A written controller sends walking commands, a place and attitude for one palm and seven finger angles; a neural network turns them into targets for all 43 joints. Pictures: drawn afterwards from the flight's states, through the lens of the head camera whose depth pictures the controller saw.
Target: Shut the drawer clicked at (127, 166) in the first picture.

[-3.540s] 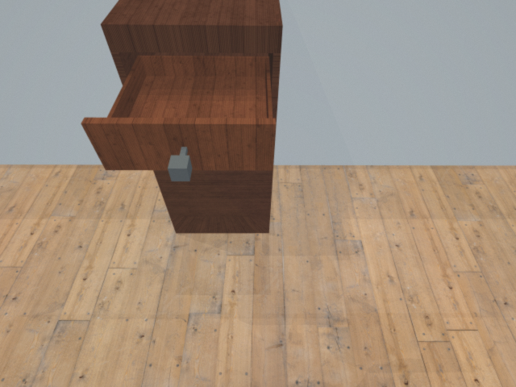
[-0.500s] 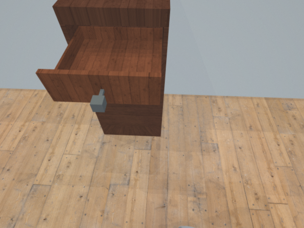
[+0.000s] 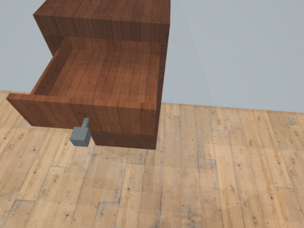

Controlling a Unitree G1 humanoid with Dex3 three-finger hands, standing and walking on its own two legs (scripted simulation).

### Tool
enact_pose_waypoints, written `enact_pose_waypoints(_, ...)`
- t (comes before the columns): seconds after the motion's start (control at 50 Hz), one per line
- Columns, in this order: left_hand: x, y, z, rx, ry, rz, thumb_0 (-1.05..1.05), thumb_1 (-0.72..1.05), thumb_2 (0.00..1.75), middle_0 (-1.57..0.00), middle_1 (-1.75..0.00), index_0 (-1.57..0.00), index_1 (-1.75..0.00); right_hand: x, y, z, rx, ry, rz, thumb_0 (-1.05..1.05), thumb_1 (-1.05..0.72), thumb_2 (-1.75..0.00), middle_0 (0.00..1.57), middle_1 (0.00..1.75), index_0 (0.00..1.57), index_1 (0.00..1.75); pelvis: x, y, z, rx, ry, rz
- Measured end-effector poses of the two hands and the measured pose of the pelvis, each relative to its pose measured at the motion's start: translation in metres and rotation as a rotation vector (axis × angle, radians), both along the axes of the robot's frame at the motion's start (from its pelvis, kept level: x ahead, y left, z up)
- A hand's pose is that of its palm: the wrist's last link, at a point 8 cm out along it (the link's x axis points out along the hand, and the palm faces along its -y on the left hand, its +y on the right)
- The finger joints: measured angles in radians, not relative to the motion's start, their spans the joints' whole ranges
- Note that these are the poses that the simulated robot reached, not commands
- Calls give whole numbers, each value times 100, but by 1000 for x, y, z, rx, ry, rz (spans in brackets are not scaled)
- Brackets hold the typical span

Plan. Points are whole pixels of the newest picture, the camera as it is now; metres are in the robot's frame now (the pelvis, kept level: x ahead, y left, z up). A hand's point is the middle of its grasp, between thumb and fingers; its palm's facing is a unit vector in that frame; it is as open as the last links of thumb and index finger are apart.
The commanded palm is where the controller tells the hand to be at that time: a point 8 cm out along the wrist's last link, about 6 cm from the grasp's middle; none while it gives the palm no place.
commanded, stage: come to a stop and stand still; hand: left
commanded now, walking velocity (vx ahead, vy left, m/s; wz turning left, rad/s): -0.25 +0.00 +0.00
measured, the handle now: (83, 130) +0.34 +0.22 +0.03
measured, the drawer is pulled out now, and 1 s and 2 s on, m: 0.29 0.29 0.29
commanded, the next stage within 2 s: look again from close up in 1.44 s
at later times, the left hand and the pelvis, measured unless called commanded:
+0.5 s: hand out of the picture +0.05 +0.21 -0.17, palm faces +0.02 -0.96 -0.27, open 7.4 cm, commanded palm none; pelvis +0.00 +0.01 -0.01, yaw +0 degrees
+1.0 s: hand out of the picture +0.02 +0.17 -0.16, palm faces -0.04 -0.97 -0.24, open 7.4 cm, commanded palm none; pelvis -0.01 -0.01 +0.00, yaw -1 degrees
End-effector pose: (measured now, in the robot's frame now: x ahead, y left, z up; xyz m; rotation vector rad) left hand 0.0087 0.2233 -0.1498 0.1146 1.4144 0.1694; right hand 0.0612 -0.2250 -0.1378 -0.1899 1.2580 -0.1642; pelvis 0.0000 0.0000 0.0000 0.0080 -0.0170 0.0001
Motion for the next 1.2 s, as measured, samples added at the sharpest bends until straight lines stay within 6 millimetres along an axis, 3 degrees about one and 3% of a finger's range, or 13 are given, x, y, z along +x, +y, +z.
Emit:
enact_pose_waypoints(0.14,46,8,13,94,-107,-32,1,92,89,-20,-30,-20,-30,7,-34,-11,3,59,-33,0,-93,-90,20,30,20,30,10,-20,-4,11,3,25)
enact_pose_waypoints(0.26,59,11,21,106,-135,-44,1,91,89,-20,-30,-20,-30,11,-42,3,-18,65,-22,0,-92,-90,20,30,20,30,5,-18,6,26,14,18)
enact_pose_waypoints(0.44,47,25,4,79,-159,-37,1,91,89,-21,-30,-20,-30,4,-21,1,-22,-8,8,0,-91,-90,20,30,20,30,-1,2,-8,6,5,5)
enact_pose_waypoints(0.58,29,33,26,131,-154,-91,1,91,89,-21,-30,-20,-30,0,10,-16,90,-128,-21,0,-92,-90,20,30,20,30,-5,11,-8,9,-21,-24)
enact_pose_waypoints(0.66,22,35,34,146,-142,-111,1,91,89,-21,-30,-20,-30,-11,9,-16,104,-134,-23,0,-95,-90,20,30,20,30,-11,11,-5,22,-14,-32)
enact_pose_waypoints(0.76,16,30,37,142,-129,-113,1,91,89,-20,-30,-20,-30,-40,1,-18,100,-46,-10,0,-94,-90,20,30,20,30,-15,6,-1,27,2,-32)
enact_pose_waypoints(0.96,7,0,27,74,-72,-107,1,91,89,-20,-30,-20,-30,-90,-14,-13,76,127,-33,0,-92,-90,20,30,20,30,-12,-9,4,23,8,-26)
enact_pose_waypoints(1.08,8,-11,22,58,-55,-97,1,92,89,-21,-30,-20,-30,-95,-16,-10,76,160,-41,1,-91,-90,20,30,20,30,-7,-17,5,19,4,-21)
enact_pose_waypoints(1.2,8,-17,21,54,-49,-84,1,92,89,-21,-30,-20,-30,-84,-14,-10,90,154,-35,0,-91,-90,20,30,20,30,-3,-23,6,15,3,-16)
